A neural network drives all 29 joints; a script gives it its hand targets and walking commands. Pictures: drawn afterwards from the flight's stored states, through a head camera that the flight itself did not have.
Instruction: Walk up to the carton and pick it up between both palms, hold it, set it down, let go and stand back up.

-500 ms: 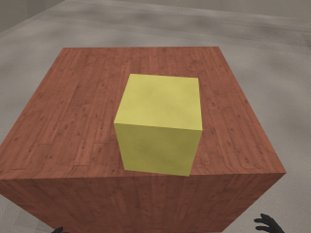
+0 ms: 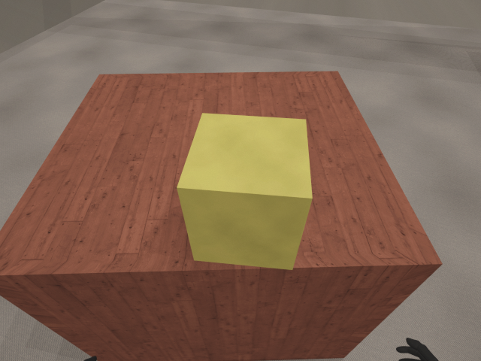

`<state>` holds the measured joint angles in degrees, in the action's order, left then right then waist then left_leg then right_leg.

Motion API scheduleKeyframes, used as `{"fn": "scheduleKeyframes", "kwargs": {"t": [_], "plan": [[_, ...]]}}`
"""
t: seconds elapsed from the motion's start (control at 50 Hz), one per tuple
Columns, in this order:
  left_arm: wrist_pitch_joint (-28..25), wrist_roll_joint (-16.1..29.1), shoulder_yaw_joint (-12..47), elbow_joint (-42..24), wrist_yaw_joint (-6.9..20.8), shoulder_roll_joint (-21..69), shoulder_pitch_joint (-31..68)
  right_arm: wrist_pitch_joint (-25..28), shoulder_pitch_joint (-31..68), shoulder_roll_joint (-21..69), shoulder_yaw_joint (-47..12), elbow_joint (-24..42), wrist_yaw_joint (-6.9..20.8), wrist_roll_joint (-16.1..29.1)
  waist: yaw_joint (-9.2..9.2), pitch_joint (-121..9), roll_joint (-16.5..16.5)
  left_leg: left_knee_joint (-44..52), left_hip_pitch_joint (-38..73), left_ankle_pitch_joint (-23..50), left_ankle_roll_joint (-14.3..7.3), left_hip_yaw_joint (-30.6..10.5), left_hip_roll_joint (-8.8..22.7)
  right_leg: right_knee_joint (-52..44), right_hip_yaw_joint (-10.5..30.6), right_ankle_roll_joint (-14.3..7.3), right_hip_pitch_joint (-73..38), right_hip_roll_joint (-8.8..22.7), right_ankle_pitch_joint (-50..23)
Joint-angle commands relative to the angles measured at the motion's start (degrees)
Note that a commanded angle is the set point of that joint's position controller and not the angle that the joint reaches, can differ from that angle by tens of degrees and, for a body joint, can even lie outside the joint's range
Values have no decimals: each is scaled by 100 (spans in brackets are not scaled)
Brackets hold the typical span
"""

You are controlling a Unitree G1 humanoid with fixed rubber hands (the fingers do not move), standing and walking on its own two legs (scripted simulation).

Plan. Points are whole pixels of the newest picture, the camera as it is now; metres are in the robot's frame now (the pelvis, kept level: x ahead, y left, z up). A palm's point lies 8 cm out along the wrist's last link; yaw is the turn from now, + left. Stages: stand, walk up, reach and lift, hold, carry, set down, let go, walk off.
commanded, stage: stand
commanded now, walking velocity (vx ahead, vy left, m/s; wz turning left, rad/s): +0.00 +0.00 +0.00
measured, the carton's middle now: (247, 192) +0.39 -0.02 +0.06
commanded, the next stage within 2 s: none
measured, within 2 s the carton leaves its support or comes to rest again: neither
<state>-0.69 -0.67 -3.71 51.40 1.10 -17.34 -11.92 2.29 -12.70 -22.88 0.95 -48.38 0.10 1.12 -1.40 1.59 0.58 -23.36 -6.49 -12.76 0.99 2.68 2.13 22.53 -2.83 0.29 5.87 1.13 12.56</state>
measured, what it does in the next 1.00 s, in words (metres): stands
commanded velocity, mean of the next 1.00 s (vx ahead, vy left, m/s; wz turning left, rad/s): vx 0.00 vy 0.00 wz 0.00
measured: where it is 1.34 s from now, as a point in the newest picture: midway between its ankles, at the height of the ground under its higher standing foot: outside the picture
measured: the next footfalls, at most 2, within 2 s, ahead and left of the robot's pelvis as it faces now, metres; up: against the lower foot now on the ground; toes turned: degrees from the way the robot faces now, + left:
none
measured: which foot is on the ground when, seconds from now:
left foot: down 0.00-1.00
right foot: down 0.00-1.00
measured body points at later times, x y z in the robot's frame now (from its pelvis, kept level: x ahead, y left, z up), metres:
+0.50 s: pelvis +0.00 +0.00 +0.00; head -0.01 +0.00 +0.45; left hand +0.11 +0.29 -0.12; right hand +0.10 -0.32 -0.10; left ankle +0.00 +0.13 -0.74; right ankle +0.00 -0.12 -0.74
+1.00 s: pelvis -0.01 +0.00 +0.00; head -0.02 +0.00 +0.45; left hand +0.10 +0.29 -0.12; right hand +0.10 -0.32 -0.10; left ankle +0.00 +0.13 -0.74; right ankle +0.00 -0.12 -0.74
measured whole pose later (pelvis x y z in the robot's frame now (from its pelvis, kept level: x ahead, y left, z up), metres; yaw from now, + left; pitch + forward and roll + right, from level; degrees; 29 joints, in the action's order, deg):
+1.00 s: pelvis -0.01 +0.00 +0.00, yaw +0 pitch -4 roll +0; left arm -0.7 -0.8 -3.7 54.2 0.9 -17.4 -10.2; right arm 2.3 -10.8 -23.1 0.9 -51.3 -0.3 1.1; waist -1.4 1.6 0.7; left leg -21.7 -6.5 -11.4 1.0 2.7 2.1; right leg 20.9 -2.8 0.3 5.9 1.1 11.2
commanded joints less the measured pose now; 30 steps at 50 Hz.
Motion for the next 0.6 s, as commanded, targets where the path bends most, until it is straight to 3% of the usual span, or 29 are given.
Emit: {"fn": "scheduleKeyframes", "kwargs": {"t": [0.0, 0.06, 0.1, 0.12, 0.14, 0.16, 0.18, 0.2, 0.22, 0.26, 0.32, 0.34, 0.36, 0.38, 0.4, 0.42, 0.44, 0.46, 0.5, 0.54, 0.56, 0.58], "plan": [[-96, -10, -132, -53, -15, -1527, 548, -11, 468, -1059, 169, -46, -47, -202, 106, 125, 292, 658, -233, 541, -254, -568, 558, -633, 528, -156, 156, 646, -529], [-149, -46, -127, -103, -41, -1425, 703, -18, 540, -1033, 134, -69, -51, -260, 125, 44, 127, 635, -157, 990, -250, -561, 543, -571, 481, -161, 153, 671, -783], [-101, 17, -152, -20, -57, -1550, 598, -29, 526, -947, 123, -49, 0, -277, 136, 37, 318, 564, -192, 995, -257, -540, 541, -544, 520, -163, 79, 659, -834], [-79, -25, -153, -5, -82, -1570, 590, -25, 436, -914, 128, -64, -46, -251, 41, 267, 518, 622, -240, 898, -227, -536, 559, -669, 602, -165, 188, 677, -844], [-97, -9, -134, -49, -66, -1425, 669, 8, 534, -1101, 165, -103, -74, -226, 156, 142, 374, 644, -311, 916, -251, -556, 542, -628, 552, -154, 9, 698, -839], [-102, 24, -162, 1, -50, -1580, 537, -7, 351, -1027, 116, -150, -76, -226, 162, 82, 282, 666, -236, 922, -218, -494, 562, -619, 602, -198, 24, 716, -672], [-116, 21, -134, 17, -66, -1481, 455, -5, 548, -969, 106, -44, -72, -208, 127, 267, 391, 702, -272, 810, -287, -625, 601, -655, 609, -179, 235, 711, -684], [-121, -20, -134, 58, -46, -1441, 625, -1, 542, -1008, 102, -97, -50, -232, 151, 175, 89, 715, -241, 719, -211, -611, 556, -692, 474, -163, 196, 622, -479], [-82, -17, -127, 22, -61, -1346, 541, 15, 499, -1144, 153, -179, -75, -224, 149, 216, 36, 715, -262, 631, -291, -653, 615, -722, 492, -206, 166, 654, -577], [-113, -30, -42, -1, 6, -1268, 757, 6, 557, -1172, 160, -154, -94, -219, 76, 86, 462, 650, -206, 852, -238, -546, 525, -644, 499, -180, 94, 674, -780], [-122, 11, -148, 49, -22, -1453, 551, -8, 441, -958, 89, -174, -48, -249, 140, -16, 22, 674, -47, 911, -222, -626, 622, -643, 497, -160, 111, 646, -606], [-129, -27, -116, 69, -18, -1414, 477, 0, 637, -1048, 125, -142, -94, -228, 252, 158, 250, 696, -257, 762, -220, -604, 549, -721, 469, -164, 104, 647, -544], [-110, -19, -124, 43, -48, -1412, 567, -10, 658, -977, 113, -117, -106, -237, 178, 183, 169, 654, -117, 847, -205, -558, 559, -744, 517, -190, 266, 685, -573], [-75, -4, -92, 85, -29, -1437, 616, -4, 669, -984, 119, -157, -72, -233, 136, 246, 312, 676, -191, 714, -202, -571, 601, -711, 543, -214, 307, 712, -608], [-107, 14, -92, 51, 1, -1322, 507, 12, 511, -1007, 98, -159, -59, -187, 151, 31, 119, 665, -153, 659, -211, -596, 577, -768, 545, -199, 157, 705, -688], [-103, 25, -50, 34, -53, -1310, 521, 0, 548, -946, 97, -190, -59, -185, 192, 220, 238, 663, -296, 822, -232, -620, 612, -675, 587, -219, 186, 703, -803], [-149, 24, -100, 15, -40, -1450, 464, -4, 517, -934, 105, -221, -52, -208, 187, -79, 112, 671, -65, 1059, -263, -685, 598, -552, 549, -235, 54, 679, -787], [-147, 14, -80, 83, -59, -1319, 639, 15, 670, -1109, 177, -163, -79, -256, 163, 149, 317, 664, -194, 1069, -284, -607, 613, -655, 621, -227, 111, 702, -869], [-96, -23, -87, -10, -15, -1401, 742, -6, 667, -1133, 152, -221, -80, -247, 132, 21, 157, 622, -107, 1242, -206, -550, 595, -621, 478, -215, 79, 676, -1059], [-110, 40, -85, 101, -62, -1459, 562, -7, 656, -880, 73, -175, -58, -236, 227, -181, 323, 655, -53, 1272, -175, -549, 570, -537, 482, -172, -154, 699, -1247], [-126, 19, -102, 83, -75, -1425, 536, 22, 640, -902, 93, -150, -101, -197, 125, 24, 181, 606, -61, 1330, -213, -598, 573, -560, 501, -161, 70, 694, -1354], [-116, 22, -95, 119, -96, -1412, 593, 15, 591, -1033, 163, -187, -91, -217, 150, -165, 355, 592, 68, 1421, -212, -585, 584, -511, 515, -180, -2, 693, -1269]]}}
